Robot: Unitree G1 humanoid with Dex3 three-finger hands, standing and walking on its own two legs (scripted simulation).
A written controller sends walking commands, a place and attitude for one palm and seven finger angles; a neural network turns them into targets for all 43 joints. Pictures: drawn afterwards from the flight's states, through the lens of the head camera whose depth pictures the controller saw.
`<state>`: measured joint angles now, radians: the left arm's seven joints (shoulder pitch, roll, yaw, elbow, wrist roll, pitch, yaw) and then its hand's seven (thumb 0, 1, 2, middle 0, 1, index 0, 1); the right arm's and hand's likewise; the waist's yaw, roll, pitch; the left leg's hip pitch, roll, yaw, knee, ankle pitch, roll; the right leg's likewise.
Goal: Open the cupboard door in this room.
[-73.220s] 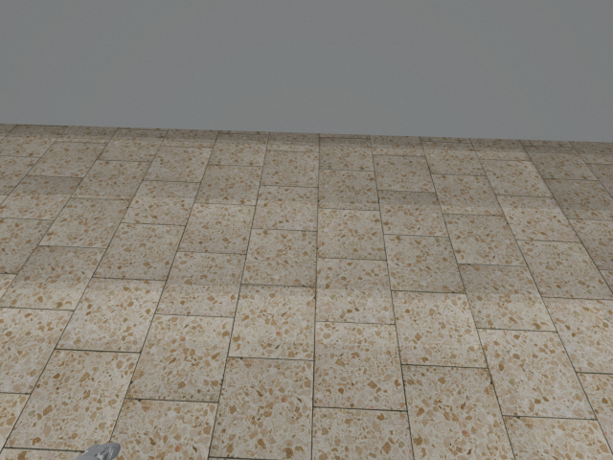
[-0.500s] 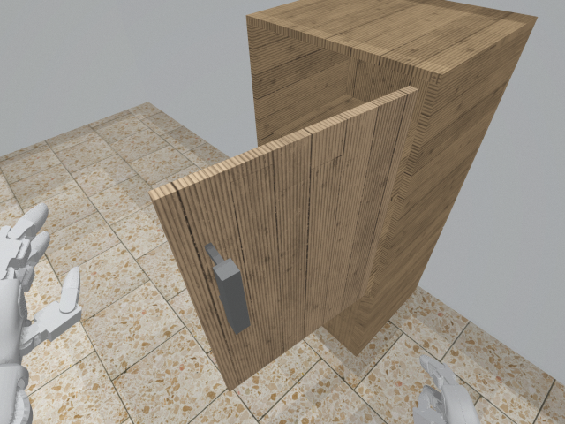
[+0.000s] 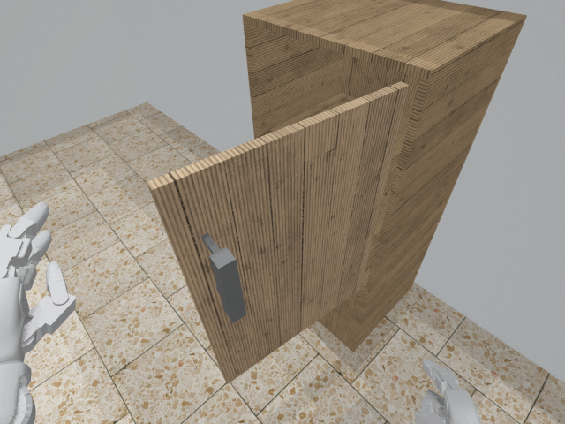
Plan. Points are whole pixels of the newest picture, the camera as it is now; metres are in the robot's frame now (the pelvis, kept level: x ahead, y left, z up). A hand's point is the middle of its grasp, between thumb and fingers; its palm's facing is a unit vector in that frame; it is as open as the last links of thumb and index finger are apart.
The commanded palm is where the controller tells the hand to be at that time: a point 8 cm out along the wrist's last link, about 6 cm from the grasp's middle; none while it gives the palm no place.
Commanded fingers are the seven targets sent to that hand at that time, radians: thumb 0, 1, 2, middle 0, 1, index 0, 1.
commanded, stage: step back with the hand held close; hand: left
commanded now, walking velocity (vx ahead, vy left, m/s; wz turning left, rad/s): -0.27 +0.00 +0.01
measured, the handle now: (222, 277) +0.29 +0.13 +0.07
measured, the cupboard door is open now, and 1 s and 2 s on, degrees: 82 82 82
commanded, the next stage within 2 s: stop stepping back and stand still in 1.12 s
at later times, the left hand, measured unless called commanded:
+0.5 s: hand (23, 345) +0.14 +0.29 +0.15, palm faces +0.37 -0.78 -0.50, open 7.4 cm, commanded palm +0.08 +0.33 +0.17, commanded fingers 0.00 0.90 0.90 -0.20 -0.30 -0.20 -0.30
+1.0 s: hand out of the picture +0.07 +0.32 +0.16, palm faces +0.46 -0.76 -0.45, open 7.4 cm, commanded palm +0.00 +0.35 +0.17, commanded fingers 0.00 0.90 0.90 -0.20 -0.30 -0.20 -0.30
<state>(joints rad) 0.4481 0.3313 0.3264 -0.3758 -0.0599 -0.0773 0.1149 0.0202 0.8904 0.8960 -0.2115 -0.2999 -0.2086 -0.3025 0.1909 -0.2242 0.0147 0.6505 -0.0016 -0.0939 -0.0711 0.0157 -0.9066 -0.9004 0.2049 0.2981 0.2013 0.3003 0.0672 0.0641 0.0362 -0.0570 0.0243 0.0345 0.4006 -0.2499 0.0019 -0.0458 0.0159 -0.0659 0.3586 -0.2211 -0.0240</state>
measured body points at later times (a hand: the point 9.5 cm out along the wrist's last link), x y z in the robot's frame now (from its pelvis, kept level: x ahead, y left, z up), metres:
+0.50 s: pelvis -0.07 +0.03 -0.01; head -0.04 +0.04 +0.44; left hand +0.12 +0.33 +0.17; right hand +0.10 -0.22 -0.09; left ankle -0.01 +0.12 -0.74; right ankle -0.01 -0.10 -0.74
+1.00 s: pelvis -0.14 +0.04 -0.01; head -0.11 +0.08 +0.44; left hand +0.04 +0.36 +0.19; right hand +0.03 -0.18 -0.09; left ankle -0.05 +0.13 -0.74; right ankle -0.17 -0.10 -0.68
